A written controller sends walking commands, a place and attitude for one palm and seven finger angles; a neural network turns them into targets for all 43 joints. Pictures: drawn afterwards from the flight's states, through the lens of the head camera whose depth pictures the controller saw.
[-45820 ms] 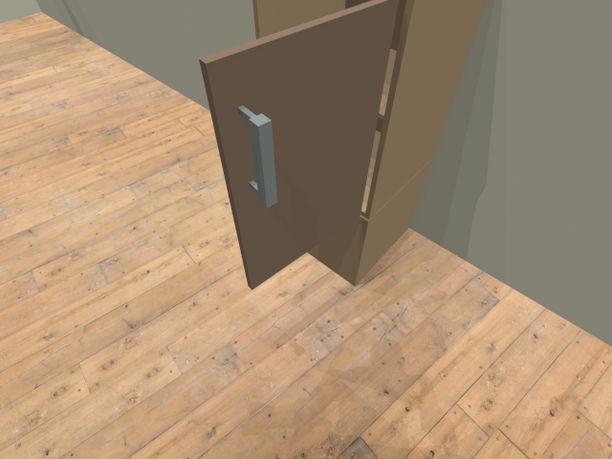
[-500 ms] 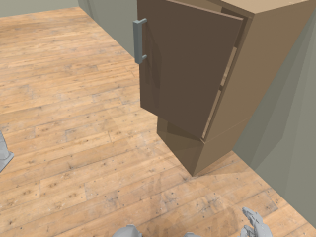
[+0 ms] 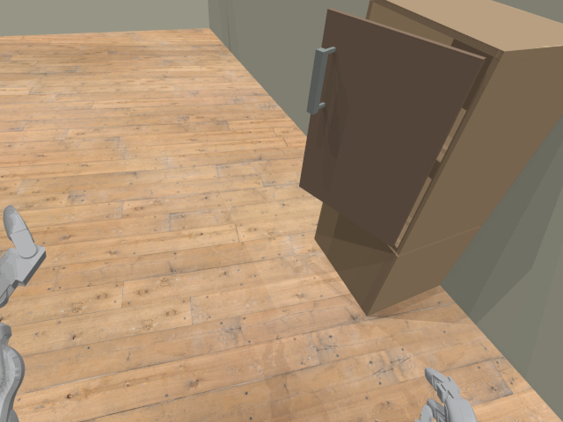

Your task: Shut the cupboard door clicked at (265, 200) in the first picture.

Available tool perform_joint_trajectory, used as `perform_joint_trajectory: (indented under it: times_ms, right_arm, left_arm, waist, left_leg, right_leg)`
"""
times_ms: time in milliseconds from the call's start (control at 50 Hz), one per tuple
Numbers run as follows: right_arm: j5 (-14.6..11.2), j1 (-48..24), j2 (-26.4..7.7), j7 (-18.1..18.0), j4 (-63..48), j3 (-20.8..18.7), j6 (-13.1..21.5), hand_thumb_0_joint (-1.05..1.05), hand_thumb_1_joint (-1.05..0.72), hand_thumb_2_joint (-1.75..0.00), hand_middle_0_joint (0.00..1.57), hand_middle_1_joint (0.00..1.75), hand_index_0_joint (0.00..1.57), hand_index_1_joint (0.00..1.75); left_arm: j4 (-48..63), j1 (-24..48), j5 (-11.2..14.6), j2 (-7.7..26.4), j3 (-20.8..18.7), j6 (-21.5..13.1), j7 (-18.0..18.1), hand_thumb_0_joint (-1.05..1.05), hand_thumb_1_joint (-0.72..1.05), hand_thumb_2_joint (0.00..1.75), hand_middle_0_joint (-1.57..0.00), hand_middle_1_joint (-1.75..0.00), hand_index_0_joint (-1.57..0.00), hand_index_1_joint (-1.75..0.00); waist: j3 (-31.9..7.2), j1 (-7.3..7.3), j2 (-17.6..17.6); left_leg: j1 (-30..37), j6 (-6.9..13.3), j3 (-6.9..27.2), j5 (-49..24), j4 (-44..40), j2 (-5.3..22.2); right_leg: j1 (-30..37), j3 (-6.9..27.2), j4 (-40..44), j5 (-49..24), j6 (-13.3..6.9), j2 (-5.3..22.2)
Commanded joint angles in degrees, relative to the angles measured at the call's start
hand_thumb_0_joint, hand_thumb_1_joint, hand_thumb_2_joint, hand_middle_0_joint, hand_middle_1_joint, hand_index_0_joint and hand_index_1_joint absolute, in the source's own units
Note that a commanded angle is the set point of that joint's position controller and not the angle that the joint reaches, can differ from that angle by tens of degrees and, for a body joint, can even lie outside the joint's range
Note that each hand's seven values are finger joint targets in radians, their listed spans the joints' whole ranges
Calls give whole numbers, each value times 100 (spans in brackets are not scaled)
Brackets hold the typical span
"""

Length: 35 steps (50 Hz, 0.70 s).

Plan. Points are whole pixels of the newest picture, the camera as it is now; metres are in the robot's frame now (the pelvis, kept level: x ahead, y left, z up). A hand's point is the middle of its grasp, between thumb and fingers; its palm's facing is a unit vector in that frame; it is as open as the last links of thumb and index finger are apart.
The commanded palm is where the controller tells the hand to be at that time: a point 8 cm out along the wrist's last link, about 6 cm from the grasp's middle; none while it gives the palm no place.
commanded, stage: stop stepping back and stand still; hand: left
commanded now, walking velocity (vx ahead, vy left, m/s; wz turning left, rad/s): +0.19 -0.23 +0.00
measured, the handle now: (321, 81) +0.96 +0.00 +0.09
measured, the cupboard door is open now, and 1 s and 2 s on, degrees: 22 22 22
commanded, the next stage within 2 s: let the arm hang, fingers relaxed in 0.84 s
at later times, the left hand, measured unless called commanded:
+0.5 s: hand (112, 247) +0.23 +0.23 +0.18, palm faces +0.37 -0.83 -0.43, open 7.4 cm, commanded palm +0.18 +0.27 +0.19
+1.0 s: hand (131, 254) +0.27 +0.24 +0.12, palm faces +0.20 -0.85 -0.48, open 7.4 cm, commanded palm none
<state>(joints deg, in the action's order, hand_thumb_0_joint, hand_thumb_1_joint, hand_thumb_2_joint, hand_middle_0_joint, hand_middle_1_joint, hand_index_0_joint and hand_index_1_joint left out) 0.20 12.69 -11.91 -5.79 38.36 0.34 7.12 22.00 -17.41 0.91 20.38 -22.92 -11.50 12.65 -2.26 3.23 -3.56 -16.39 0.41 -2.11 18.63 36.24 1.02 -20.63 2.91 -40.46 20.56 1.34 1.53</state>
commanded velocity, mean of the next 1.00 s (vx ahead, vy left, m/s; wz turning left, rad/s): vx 0.05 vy -0.03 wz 0.00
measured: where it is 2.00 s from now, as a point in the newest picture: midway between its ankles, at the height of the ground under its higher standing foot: outside the picture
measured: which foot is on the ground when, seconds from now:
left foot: down 0.00-1.00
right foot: up 0.00-0.24, down 0.26-1.00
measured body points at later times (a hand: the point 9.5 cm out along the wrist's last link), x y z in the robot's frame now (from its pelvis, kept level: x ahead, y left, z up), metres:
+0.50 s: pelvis +0.00 -0.01 +0.00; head -0.01 +0.01 +0.45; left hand +0.21 +0.27 +0.21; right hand +0.07 -0.29 -0.09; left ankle +0.06 +0.10 -0.72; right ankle -0.05 -0.07 -0.72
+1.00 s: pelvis +0.02 +0.01 +0.01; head +0.02 +0.00 +0.46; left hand +0.26 +0.28 +0.15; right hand +0.16 -0.25 -0.08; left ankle +0.07 +0.10 -0.72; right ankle -0.04 -0.07 -0.72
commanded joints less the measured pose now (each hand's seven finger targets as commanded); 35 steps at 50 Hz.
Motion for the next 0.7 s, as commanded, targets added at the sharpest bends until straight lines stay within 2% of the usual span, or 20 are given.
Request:
perform_joint_trajectory:
  times_ms: [0, 40, 100, 140, 180, 220, 240, 260, 280, 300, 320, 360, 380, 440, 480, 500, 520, 560, 600, 680]
  right_arm:
    - [13, -335, -665, 86, -941, -265, 338, 0, -90, -90, 20, 30, 20, 30]
    - [-24, -476, -668, 202, -1061, -249, 280, 0, -90, -90, 20, 30, 20, 30]
    - [-46, -533, -671, 221, -1192, -196, 99, 0, -90, -90, 20, 30, 20, 30]
    - [-15, -505, -665, 176, -1248, -173, -49, 0, -90, -90, 20, 30, 20, 30]
    - [-1, -464, -644, 136, -1295, -174, -178, 0, -90, -90, 20, 30, 20, 30]
    - [7, -386, -666, 116, -1260, -208, -267, 0, -90, -90, 20, 30, 20, 30]
    - [-3, -331, -649, 117, -1231, -234, -294, 0, -90, -90, 20, 30, 20, 30]
    - [6, -268, -622, 135, -1217, -232, -284, 0, -90, -90, 20, 30, 20, 30]
    - [-17, -259, -599, 164, -1162, -223, -228, 0, -90, -90, 20, 30, 20, 30]
    - [-102, -317, -607, 190, -1151, -316, -155, 0, -90, -90, 20, 30, 20, 30]
    - [-92, -327, -641, 209, -1127, -315, -123, 0, -90, -90, 20, 30, 20, 30]
    - [-31, -387, -607, 229, -1036, -220, -134, 0, -90, -90, 20, 30, 20, 30]
    - [-11, -388, -527, 214, -1019, -166, -155, 0, -90, -90, 20, 30, 20, 30]
    - [13, -352, -542, 153, -915, -186, -98, 0, -90, -90, 20, 30, 20, 30]
    - [-26, -352, -652, 91, -929, -274, -33, 0, -90, -90, 20, 30, 20, 30]
    - [-51, -389, -712, 75, -975, -303, -14, 0, -90, -90, 20, 30, 20, 30]
    - [-88, -427, -757, 70, -1032, -313, -12, 0, -90, -90, 20, 30, 20, 30]
    - [-56, -468, -699, 56, -1008, -232, -9, 0, -90, -90, 20, 30, 20, 30]
    - [-59, -458, -648, 75, -1017, -186, -9, 0, -90, -90, 20, 30, 20, 30]
    - [-89, -357, -626, 110, -1075, -206, 17, 0, -90, -90, 20, 30, 20, 30]
  left_arm:
    - [1767, -35, 37, 1342, -505, -332, -108, 0, 90, 90, -20, -30, -20, -30]
    - [1986, -530, 57, 1218, -487, -301, -180, 0, 90, 90, -20, -30, -20, -30]
    - [1920, -1268, 91, 1326, -654, -234, -203, 0, 90, 90, -20, -30, -20, -30]
    - [1799, -1381, 109, 1475, -835, -202, -194, 0, 90, 90, -20, -30, -20, -30]
    - [1782, -1310, 120, 1565, -931, -167, -183, 0, 90, 90, -20, -30, -20, -30]
    - [1686, -1217, 120, 1677, -1073, -131, -136, 0, 90, 90, -20, -30, -20, -30]
    - [1694, -1121, 122, 1739, -1140, -125, -103, 0, 90, 90, -20, -30, -20, -30]
    - [1628, -1141, 102, 1862, -1245, -116, -68, 0, 90, 90, -20, -30, -20, -30]
    - [1635, -1006, 154, 1876, -1220, -142, -15, 0, 90, 90, -20, -30, -20, -30]
    - [1601, -1107, 167, 1700, -1076, -165, -4, 0, 90, 90, -20, -30, -20, -30]
    - [1672, -1212, 139, 1595, -1004, -202, 3, 0, 90, 90, -20, -30, -20, -30]
    - [1663, -1272, 83, 1577, -1058, -260, 19, 0, 90, 90, -20, -30, -20, -30]
    - [1692, -1234, 56, 1476, -926, -295, 15, 0, 90, 90, -20, -30, -20, -30]
    - [1751, -858, 64, 1431, -749, -362, 1, 0, 90, 90, -20, -30, -20, -30]
    - [1808, -842, 80, 1433, -710, -391, -26, 0, 90, 90, -20, -30, -20, -30]
    - [1827, -883, 86, 1484, -774, -399, -43, 0, 90, 90, -20, -30, -20, -30]
    - [1866, -912, 92, 1527, -844, -411, -59, 0, 90, 90, -20, -30, -20, -30]
    - [1604, -1188, 106, 1601, -1047, -388, -113, 0, 90, 90, -20, -30, -20, -30]
    - [1650, -980, 82, 1478, -916, -416, -146, 0, 90, 90, -20, -30, -20, -30]
    - [1631, -1162, 160, 1330, -786, -346, -181, 0, 90, 90, -20, -30, -20, -30]
  waist:
    - [34, -521, 1474]
    - [31, -461, 1048]
    - [117, -464, 1570]
    - [179, -466, 1779]
    - [96, -504, 1639]
    - [-8, -513, 1236]
    - [-114, -512, 849]
    - [-135, -507, 224]
    - [-308, -439, -444]
    - [-363, -331, -627]
    - [-350, -335, -485]
    - [-237, -356, 15]
    - [-125, -382, 7]
    - [22, -451, 40]
    - [108, -429, 478]
    - [160, -384, 831]
    - [132, -334, 1059]
    - [258, -333, 1549]
    - [335, -374, 1308]
    - [-424, -398, 799]
  left_leg:
    - [396, 712, 2027, 928, -2593, 1827]
    - [256, 681, 1464, 755, -2459, 1766]
    - [-270, 515, 773, 1391, -2530, 1565]
    - [-764, 419, 584, 2028, -2528, 1483]
    - [-890, 301, 435, 2079, -2194, 1295]
    - [-1163, 235, 253, 1639, -1433, 1079]
    - [-1370, 172, 91, 1241, -722, 865]
    - [-1608, 58, -232, 736, 130, 495]
    - [-1853, -75, -339, 579, 923, 192]
    - [-2000, -128, -115, 990, 1594, 156]
    - [-2098, -132, 58, 1013, 1792, 206]
    - [-1792, -109, 53, 800, 1270, 327]
    - [-1370, -91, -75, 478, 813, 297]
    - [-99, -70, -410, -769, -318, 51]
    - [480, 28, -39, -1041, -898, 293]
    - [564, 170, 425, -1173, -1145, 638]
    - [527, 276, 755, -1193, -1267, 901]
    - [-44, 335, 1018, -589, -1664, 1040]
    - [-410, 317, 969, -389, -1777, 1056]
    - [182, 144, 382, -1326, -1094, 686]
  right_leg:
    - [-905, -239, -1294, 288, -74, -144]
    - [-646, -405, -965, 111, -95, -107]
    - [111, -851, -112, -88, -111, -280]
    - [817, -1116, 527, -66, -171, -415]
    - [1306, -1109, 1179, 142, -254, -441]
    - [1743, -583, 1505, 198, -479, -128]
    - [1844, 100, 1668, 246, -738, 288]
    - [1857, 1124, 2071, -122, -1065, 975]
    - [2072, 1836, 2291, -717, -1363, 1584]
    - [2168, 2038, 2305, -1453, -1538, 1790]
    - [2304, 1857, 2136, -2280, -1570, 1814]
    - [2065, 1207, 1762, -3225, -1475, 1641]
    - [1701, 734, 1709, -3189, -1304, 1416]
    - [809, 94, 1790, -1764, -829, 902]
    - [429, -1, 1553, -1067, -537, 703]
    - [251, -32, 1382, -748, -349, 445]
    - [248, -62, 1338, -531, -191, 203]
    - [511, -179, 1364, -420, -139, 34]
    - [897, -231, 1466, -569, -144, 21]
    - [1137, 71, 1684, -1610, -209, 249]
